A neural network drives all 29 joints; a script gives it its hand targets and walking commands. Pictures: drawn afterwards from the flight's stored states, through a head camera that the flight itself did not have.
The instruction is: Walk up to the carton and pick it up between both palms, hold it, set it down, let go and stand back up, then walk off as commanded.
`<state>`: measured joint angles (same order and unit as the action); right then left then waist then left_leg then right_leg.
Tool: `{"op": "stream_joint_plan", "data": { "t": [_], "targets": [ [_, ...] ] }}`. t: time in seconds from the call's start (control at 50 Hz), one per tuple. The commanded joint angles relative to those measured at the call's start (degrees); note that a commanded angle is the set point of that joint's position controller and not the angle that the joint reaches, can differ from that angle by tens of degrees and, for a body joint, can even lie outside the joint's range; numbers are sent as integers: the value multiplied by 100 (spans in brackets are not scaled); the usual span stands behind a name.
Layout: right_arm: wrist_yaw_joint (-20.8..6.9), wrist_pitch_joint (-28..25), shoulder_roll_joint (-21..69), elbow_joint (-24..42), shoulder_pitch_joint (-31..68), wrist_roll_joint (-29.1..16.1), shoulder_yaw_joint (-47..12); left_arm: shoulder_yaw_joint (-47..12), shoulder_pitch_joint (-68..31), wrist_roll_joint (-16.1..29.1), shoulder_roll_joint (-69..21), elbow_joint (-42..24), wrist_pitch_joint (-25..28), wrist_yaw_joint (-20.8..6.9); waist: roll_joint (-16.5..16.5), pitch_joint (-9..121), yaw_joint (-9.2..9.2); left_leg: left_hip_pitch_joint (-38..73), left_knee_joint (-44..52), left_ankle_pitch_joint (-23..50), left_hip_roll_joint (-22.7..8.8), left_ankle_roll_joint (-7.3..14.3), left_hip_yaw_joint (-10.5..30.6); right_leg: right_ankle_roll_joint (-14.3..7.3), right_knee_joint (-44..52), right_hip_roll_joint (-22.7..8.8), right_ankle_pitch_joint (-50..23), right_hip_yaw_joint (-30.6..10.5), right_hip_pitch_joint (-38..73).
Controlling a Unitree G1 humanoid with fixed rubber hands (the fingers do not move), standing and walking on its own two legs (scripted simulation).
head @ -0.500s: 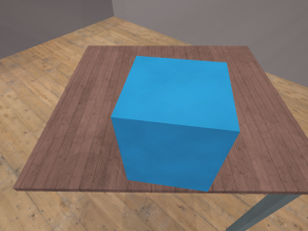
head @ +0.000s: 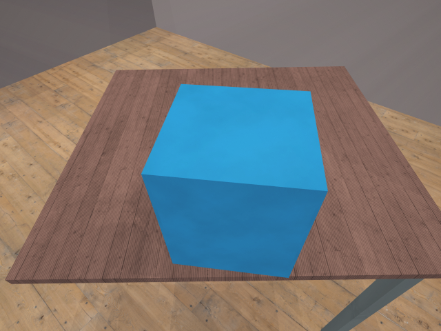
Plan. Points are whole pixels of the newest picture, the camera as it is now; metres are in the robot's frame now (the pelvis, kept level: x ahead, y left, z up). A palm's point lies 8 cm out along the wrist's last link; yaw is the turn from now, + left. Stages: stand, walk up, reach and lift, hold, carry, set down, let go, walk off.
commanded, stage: reach and lift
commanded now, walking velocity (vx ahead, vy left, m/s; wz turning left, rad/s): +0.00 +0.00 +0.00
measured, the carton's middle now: (236, 183) +0.35 -0.01 +0.12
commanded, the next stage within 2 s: none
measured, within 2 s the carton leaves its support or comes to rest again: neither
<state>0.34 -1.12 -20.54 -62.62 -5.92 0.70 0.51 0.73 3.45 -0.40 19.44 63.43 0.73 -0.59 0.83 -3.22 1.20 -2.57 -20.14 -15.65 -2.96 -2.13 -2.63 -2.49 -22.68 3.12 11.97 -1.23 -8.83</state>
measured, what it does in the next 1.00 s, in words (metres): stands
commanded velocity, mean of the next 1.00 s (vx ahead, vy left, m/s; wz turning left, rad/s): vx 0.00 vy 0.00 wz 0.00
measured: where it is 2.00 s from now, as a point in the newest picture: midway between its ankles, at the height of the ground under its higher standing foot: outside the picture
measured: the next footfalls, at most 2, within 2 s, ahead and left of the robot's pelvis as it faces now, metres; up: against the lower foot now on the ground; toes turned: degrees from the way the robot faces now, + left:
none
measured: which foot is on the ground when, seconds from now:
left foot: down 0.00-1.00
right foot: down 0.00-1.00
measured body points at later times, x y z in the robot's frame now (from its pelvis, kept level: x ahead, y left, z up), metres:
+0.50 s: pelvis -0.04 +0.00 +0.00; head -0.02 +0.02 +0.44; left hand +0.11 +0.27 -0.08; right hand +0.11 -0.27 -0.08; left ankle -0.05 +0.14 -0.74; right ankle +0.00 -0.09 -0.74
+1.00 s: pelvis -0.04 +0.00 +0.00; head -0.06 -0.01 +0.45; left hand +0.13 +0.26 -0.01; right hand +0.13 -0.24 -0.01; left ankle -0.05 +0.14 -0.74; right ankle +0.00 -0.09 -0.74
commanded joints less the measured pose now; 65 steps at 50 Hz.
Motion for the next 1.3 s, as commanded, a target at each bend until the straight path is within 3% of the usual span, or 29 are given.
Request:
{"op": "stream_joint_plan", "data": {
  "t": [0.0, 0.04, 0.08, 0.12, 0.16, 0.18, 0.2, 0.22, 0.26, 0.28, 0.34, 0.4, 0.48, 0.5, 0.54, 0.58, 0.6, 0.68, 0.72, 0.78, 0.8, 0.82, 0.9, 0.92, 1.0, 1.04, 1.08, 1.12, 1.28],
  "targets": [
    [-127, -966, -259, 1146, 2043, 534, 510, 526, -2116, -65, 892, -2290, -796, 152, -650, 80, -336, -1592, -659, 702, 482, 81, -66, 82, -386, -461, -755, 460, -377],
    [-336, -922, -697, 1053, 1213, 566, 814, 250, -1282, -53, 615, -2895, -1989, 152, -797, 332, -61, -1119, -988, 508, 321, 56, -32, 101, -632, -331, -1539, 406, -155],
    [-294, -797, -970, 1277, 690, 305, 817, 377, -859, -331, 701, -3405, -2515, 27, -586, 955, 32, -680, -1233, 825, 336, 105, -88, 143, -728, -258, -2251, 433, 61],
    [-164, -790, -1009, 1481, 281, 82, 635, 527, -528, -458, 786, -3924, -2736, -88, -620, 1368, 141, -585, -1368, 1149, 377, 145, -79, 257, -886, -287, -3321, 454, 573],
    [-77, -836, -921, 1871, 84, -80, 539, 810, -178, -618, 874, -4572, -2773, -85, -394, 1717, 58, -584, -1288, 1432, 416, 77, -79, 377, -922, -367, -3907, 374, 1082],
    [-6, -775, -744, 1990, -165, -108, 566, 763, 9, -619, 792, -4634, -2747, -83, -546, 1598, 164, -423, -1125, 1248, 431, 80, -152, 442, -726, -345, -3652, 387, 1150],
    [-3, -752, -732, 2133, -242, -170, 548, 749, 170, -676, 758, -4878, -2759, -13, -209, 1541, 102, -319, -964, 1205, 426, 37, -152, 393, -621, -371, -3414, 362, 1165],
    [45, -689, -697, 2348, -293, -204, 507, 917, 271, -736, 791, -4977, -2777, 23, -223, 1375, 17, -325, -860, 1306, 435, 27, -210, 450, -548, -366, -3303, 404, 1177],
    [1, -514, -669, 2385, -238, -300, 430, 887, 328, -705, 670, -5287, -2855, 108, 209, 1002, 51, -299, -606, 1351, 399, -26, -250, 346, -332, -387, -2849, 410, 1120],
    [-2, -428, -623, 2776, -310, -251, 493, 859, 395, -620, 735, -5426, -2861, 101, 105, 847, 14, -452, -517, 1139, 410, 11, -291, 365, -266, -391, -2602, 364, 1181],
    [-75, -125, -586, 3170, -387, -270, 654, 680, 387, -457, 674, -5732, -2961, 177, 325, 522, 61, -504, -217, 769, 306, -6, -409, 282, 28, -354, -1716, 381, 1091],
    [-100, 153, -485, 4003, -411, -161, 822, 578, 427, -174, 629, -6013, -2948, 200, 39, 274, -138, -821, -59, 488, 273, 85, -524, 253, 280, -356, -1091, 247, 1005],
    [-128, 455, -283, 4841, -786, -130, 907, 394, 567, 27, 517, -6378, -2915, 233, -57, 321, -186, -1192, 282, 21, 155, 191, -530, 208, 289, -222, -818, 217, 1384],
    [-136, 544, -169, 5008, -869, -116, 936, 252, 686, 175, 450, -6300, -2883, 174, -331, 132, -135, -1196, 295, 94, 162, 193, -519, 209, 351, -223, -892, 159, 1340],
    [-143, 708, -105, 5362, -902, -79, 967, 216, 700, 295, 542, -6472, -2822, 154, -286, -7, -165, -1381, 471, -264, 119, 212, -513, 219, 382, -174, -525, 139, 1428],
    [-160, 864, -174, 5681, -875, -122, 916, 330, 751, 272, 522, -6586, -2832, 208, 109, -2, -241, -1903, 738, -564, -21, 272, -435, 186, 240, -97, -598, 220, 1811],
    [-185, 960, -169, 5859, -848, -149, 884, 377, 684, 291, 554, -6762, -2783, 236, 274, 95, -122, -2019, 822, -777, -47, 373, -465, 210, 204, -58, -473, 187, 2020],
    [-139, 1208, -249, 6201, -988, -125, 943, 373, 900, 296, 412, -6713, -2708, 174, 468, 11, -34, -3021, 1309, -1086, -310, 554, -508, 275, -140, 181, -771, 365, 3070],
    [-117, 1256, -145, 6577, -946, -161, 873, 405, 978, 371, 378, -6914, -2611, 167, 349, 214, -143, -3157, 1374, -801, -289, 594, -551, 274, -155, 194, -927, 333, 3337],
    [-17, 1456, -41, 6914, -1038, -144, 875, 630, 933, 337, 459, -6767, -2667, 133, -58, -90, -219, -2856, 1249, -780, -112, 602, -651, 325, 126, 99, -430, 212, 2983],
    [24, 1562, -18, 7125, -1083, -173, 813, 780, 827, 336, 590, -6891, -2630, 106, 3, -177, -182, -2870, 1234, -881, -127, 639, -633, 384, 188, 36, -261, 87, 2947],
    [35, 1624, 8, 7241, -1032, -199, 818, 791, 817, 359, 603, -6996, -2639, 135, 53, -182, -242, -2869, 1305, -782, -172, 621, -595, 332, 180, 15, -396, 139, 2836],
    [237, 1830, 317, 7575, -1342, -276, 959, 676, 805, 514, 656, -7247, -2683, 39, -431, -149, -171, -1579, 907, -323, 102, 446, -625, 365, 730, -217, 197, -170, 1797],
    [263, 1835, 417, 7727, -1276, -287, 921, 683, 723, 595, 661, -7217, -2675, 28, -583, -285, -268, -1344, 746, -138, 181, 365, -658, 342, 867, -308, 375, -218, 1342],
    [409, 1962, 665, 8251, -1624, -466, 768, 860, 963, 718, 694, -7740, -2683, 47, -436, -152, -406, -724, 681, 346, 317, 226, -558, 403, 1042, -533, 227, -315, 840],
    [491, 1966, 744, 8520, -1824, -538, 774, 820, 1173, 800, 621, -7912, -2671, 10, -501, -140, -295, -529, 689, 506, 327, 216, -472, 486, 1041, -532, -192, -270, 752],
    [518, 1922, 759, 8622, -2007, -595, 646, 883, 1229, 825, 671, -8118, -2626, 31, -189, -65, -356, -455, 653, 584, 332, 205, -485, 460, 996, -568, -330, -223, 778],
    [568, 1926, 749, 8725, -2039, -627, 702, 809, 1206, 904, 662, -8379, -2578, 28, -109, -47, -193, -451, 674, 558, 293, 224, -376, 449, 916, -494, -486, -170, 765],
    [507, 1575, 497, 9522, -2230, -933, 785, 511, 1896, 1108, 460, -9532, -2246, 309, 305, 416, -238, -937, 783, 793, 31, 232, -59, 291, 550, -253, -1235, -137, 1420]
  ]
}}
